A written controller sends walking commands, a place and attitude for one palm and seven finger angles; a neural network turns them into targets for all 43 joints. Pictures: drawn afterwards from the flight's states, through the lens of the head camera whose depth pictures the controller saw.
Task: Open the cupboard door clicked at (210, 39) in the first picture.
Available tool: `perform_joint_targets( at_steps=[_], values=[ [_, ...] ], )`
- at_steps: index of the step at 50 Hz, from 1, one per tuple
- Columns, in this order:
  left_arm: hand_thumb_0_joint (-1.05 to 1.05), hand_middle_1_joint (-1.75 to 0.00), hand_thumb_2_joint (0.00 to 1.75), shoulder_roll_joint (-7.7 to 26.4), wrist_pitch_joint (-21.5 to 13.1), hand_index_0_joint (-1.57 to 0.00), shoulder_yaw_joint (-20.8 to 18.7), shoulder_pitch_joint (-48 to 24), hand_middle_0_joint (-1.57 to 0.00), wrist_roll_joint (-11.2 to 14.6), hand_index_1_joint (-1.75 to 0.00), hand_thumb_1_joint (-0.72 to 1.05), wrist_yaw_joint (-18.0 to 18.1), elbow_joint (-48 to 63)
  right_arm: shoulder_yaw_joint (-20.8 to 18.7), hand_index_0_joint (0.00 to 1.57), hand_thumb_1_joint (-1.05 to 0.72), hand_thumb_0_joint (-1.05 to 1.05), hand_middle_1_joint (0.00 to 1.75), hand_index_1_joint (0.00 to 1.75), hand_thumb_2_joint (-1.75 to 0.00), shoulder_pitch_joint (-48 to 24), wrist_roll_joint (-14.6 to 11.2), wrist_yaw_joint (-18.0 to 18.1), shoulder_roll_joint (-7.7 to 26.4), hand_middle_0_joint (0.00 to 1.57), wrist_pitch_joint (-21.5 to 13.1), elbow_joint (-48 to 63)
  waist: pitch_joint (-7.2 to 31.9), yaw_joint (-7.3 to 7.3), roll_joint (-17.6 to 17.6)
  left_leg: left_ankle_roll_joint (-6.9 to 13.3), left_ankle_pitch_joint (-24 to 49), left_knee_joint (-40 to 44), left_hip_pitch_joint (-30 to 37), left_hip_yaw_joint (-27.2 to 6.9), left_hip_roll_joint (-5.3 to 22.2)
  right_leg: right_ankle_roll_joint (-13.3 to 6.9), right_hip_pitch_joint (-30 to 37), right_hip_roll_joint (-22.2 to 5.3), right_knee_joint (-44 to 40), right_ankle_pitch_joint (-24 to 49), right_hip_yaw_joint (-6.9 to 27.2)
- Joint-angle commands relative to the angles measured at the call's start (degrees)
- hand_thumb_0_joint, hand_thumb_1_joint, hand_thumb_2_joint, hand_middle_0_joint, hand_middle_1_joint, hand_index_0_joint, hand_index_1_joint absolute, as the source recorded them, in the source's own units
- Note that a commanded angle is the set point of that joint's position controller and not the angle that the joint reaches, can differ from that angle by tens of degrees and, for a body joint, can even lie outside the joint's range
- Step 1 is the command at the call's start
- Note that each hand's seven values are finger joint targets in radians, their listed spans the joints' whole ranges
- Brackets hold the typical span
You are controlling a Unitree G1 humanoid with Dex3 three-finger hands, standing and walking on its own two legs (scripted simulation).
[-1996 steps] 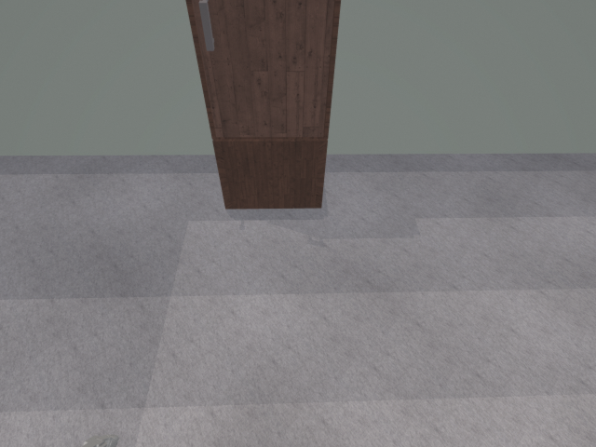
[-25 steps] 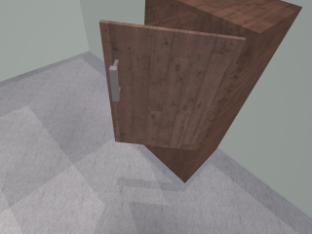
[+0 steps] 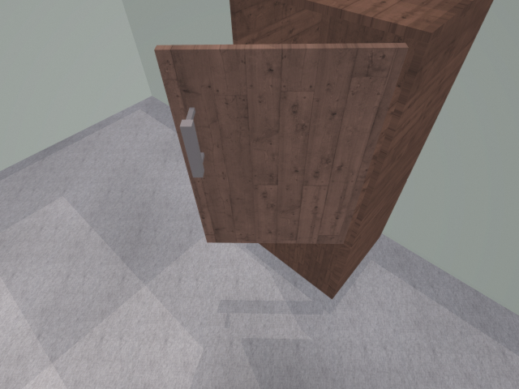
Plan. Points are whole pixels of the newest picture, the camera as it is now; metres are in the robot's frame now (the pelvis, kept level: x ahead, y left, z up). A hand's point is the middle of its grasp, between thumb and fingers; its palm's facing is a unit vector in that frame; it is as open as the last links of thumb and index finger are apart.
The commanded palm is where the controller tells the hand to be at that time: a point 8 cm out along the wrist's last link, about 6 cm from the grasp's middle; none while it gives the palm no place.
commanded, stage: come to a stop and stand still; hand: left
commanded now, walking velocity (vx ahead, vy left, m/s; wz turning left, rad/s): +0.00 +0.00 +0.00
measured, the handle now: (194, 143) +0.54 +0.17 +0.07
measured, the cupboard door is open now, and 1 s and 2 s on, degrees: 41 41 41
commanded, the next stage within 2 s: look again from close up in 0.04 s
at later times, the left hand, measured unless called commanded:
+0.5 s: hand out of the picture +0.04 +0.15 -0.17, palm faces -0.01 -0.98 -0.20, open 7.4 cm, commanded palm none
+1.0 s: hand (179, 330) +0.20 +0.14 +0.00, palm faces +0.11 -0.99 -0.05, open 7.9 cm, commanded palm +0.13 +0.20 -0.04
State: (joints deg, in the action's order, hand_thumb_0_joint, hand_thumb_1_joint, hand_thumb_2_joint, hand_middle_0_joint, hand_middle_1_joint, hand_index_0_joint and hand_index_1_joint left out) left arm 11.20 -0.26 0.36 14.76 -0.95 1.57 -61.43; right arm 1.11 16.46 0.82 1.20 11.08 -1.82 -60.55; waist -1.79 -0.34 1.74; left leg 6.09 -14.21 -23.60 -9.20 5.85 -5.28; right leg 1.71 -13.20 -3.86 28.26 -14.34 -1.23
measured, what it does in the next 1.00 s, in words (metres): shifts its weight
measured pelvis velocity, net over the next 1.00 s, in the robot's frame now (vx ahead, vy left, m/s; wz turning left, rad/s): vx -0.01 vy -0.06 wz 0.03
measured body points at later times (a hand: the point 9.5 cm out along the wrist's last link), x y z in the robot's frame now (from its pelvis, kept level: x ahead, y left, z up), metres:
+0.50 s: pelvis +0.01 -0.03 +0.00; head +0.04 -0.03 +0.45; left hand +0.04 +0.20 -0.15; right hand +0.04 -0.26 -0.15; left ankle -0.01 +0.05 -0.74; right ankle +0.01 -0.14 -0.74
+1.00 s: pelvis -0.01 -0.06 -0.04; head +0.01 -0.06 +0.41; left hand +0.19 +0.19 +0.01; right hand +0.18 -0.31 -0.11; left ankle -0.01 +0.05 -0.74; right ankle +0.01 -0.14 -0.74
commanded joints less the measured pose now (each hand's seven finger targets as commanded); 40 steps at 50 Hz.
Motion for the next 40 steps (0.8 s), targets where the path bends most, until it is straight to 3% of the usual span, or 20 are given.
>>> perform_joint_targets(
  at_steps=[1, 9, 12, 14, 35, 36, 37, 38, 39, 40],
  values=[
    [0.00, -0.30, 0.90, 6.04, -0.60, -0.20, -1.07, 1.46, -0.20, 0.23, -0.30, 0.90, 0.59, 1.96, -1.69, 0.20, -0.90, 0.00, 0.30, 0.30, -0.90, 1.42, 0.04, 0.69, 6.99, 0.20, -1.16, 1.43, 0.47, -0.01, -1.77, -2.94, 14.69, 5.79, -0.28, -10.77, 11.69, -3.56, 1.74, -2.04, -2.28, 5.36, 3.29],
    [0.00, -0.30, 0.90, 5.70, -0.51, -0.20, -0.99, 0.52, -0.20, 0.12, -0.30, 0.90, 0.59, 1.06, -1.60, 0.20, -0.90, 0.00, 0.30, 0.30, -0.90, 0.28, -0.02, 0.77, 5.95, 0.20, -1.03, -0.53, -1.01, -0.10, -1.90, -2.80, 12.99, 5.86, -0.66, -9.97, 11.56, -3.58, 2.44, -2.24, -3.69, 6.98, 3.76],
    [0.00, -0.30, 0.90, 5.56, -0.64, -0.20, -0.96, 0.34, -0.20, 0.22, -0.30, 0.90, 0.59, 0.86, -1.51, 0.20, -0.90, 0.00, 0.30, 0.30, -0.90, 0.22, 0.01, 0.77, 5.89, 0.20, -1.11, -1.13, 0.62, 0.01, -1.42, -3.04, 13.81, 5.68, 0.51, -9.47, 11.51, -3.70, 3.16, -2.47, -3.68, 8.36, 4.08],
    [0.00, -0.30, 0.90, 5.70, -0.71, -0.20, -0.94, 0.28, -0.20, 0.13, -0.30, 0.90, 0.62, 0.70, -1.57, 0.20, -0.90, 0.00, 0.30, 0.30, -0.90, -0.22, -0.05, 0.81, 5.77, 0.20, -1.03, -1.42, -0.70, -0.06, -1.54, -2.93, 13.84, 5.36, 0.29, -9.15, 11.57, -3.73, 2.84, -2.49, -4.25, 9.05, 4.11],
    [0.00, -0.30, 0.90, 6.11, -1.38, -0.20, -0.70, 0.84, -0.20, 0.22, -0.30, 0.90, 0.53, -0.13, -1.57, 0.20, -0.90, 0.00, 0.30, 0.30, -0.90, -1.84, -0.19, 0.79, 5.81, 0.20, -0.71, -2.92, 0.25, 0.15, -2.27, -3.58, 12.00, 5.07, 1.92, -8.21, 11.74, -4.23, 3.81, -3.00, -6.57, 12.62, 5.36],
    [0.00, -0.30, 0.90, 4.47, -2.13, -0.20, -0.51, 6.56, -0.20, -0.30, -0.30, 0.90, 2.87, -2.28, -1.60, 0.20, -0.90, 0.00, 0.30, 0.30, -0.90, -3.99, -0.88, 0.34, 6.16, 0.20, -0.67, 0.51, 1.15, -0.93, -1.76, -5.04, 20.34, -5.33, -0.33, -6.50, 13.23, -2.78, 3.61, -5.24, -4.52, 27.70, 5.72],
    [0.00, -0.32, 0.89, 20.93, -13.91, -0.20, -12.54, -36.72, -0.20, 10.81, -0.32, 0.88, 2.84, 86.67, -3.47, 0.20, -0.90, 0.00, 0.30, 0.30, -0.90, -2.01, -3.80, 2.35, 14.49, 0.20, -8.52, 21.02, 30.08, 4.25, 8.54, -6.30, 29.51, -0.86, 13.42, -8.43, 5.41, -4.21, 8.54, 1.53, 0.13, 27.11, 1.64],
    [0.00, -0.33, 0.88, 15.92, -11.28, -0.20, -9.90, -8.74, -0.20, 6.02, -0.33, 0.85, 4.42, 72.51, -1.97, 0.20, -0.90, 0.00, 0.30, 0.30, -0.90, -6.25, -2.36, 4.09, 9.95, 0.20, -13.83, 19.18, 27.87, -0.98, 15.61, -6.48, 38.58, -0.40, 17.62, -7.91, 8.77, -4.91, 4.02, 2.96, 2.65, 12.21, 1.05],
    [0.00, -0.34, 0.87, 3.57, -3.84, -0.21, -4.30, 7.55, -0.21, 8.72, -0.34, 0.83, 5.49, 61.85, -2.40, 0.20, -0.90, 0.00, 0.30, 0.30, -0.90, -5.96, -2.97, 3.39, 7.14, 0.20, -14.68, 18.64, 17.10, 0.38, 12.29, -8.65, 36.11, 0.25, 9.97, -8.63, 9.04, -3.75, -1.73, 2.71, 3.78, 2.42, -2.49],
    [0.00, -0.36, 0.86, -0.71, -4.00, -0.21, -2.77, 4.32, -0.21, 10.13, -0.36, 0.81, 4.27, 59.66, -3.04, 0.20, -0.90, 0.00, 0.30, 0.30, -0.90, -4.09, -3.20, 2.97, 8.59, 0.20, -14.53, 17.13, 6.91, 3.06, 2.10, -8.00, 29.22, -0.81, 4.49, -8.78, 9.04, -3.03, -6.40, 3.02, 2.31, 2.42, -3.33]
  ],
)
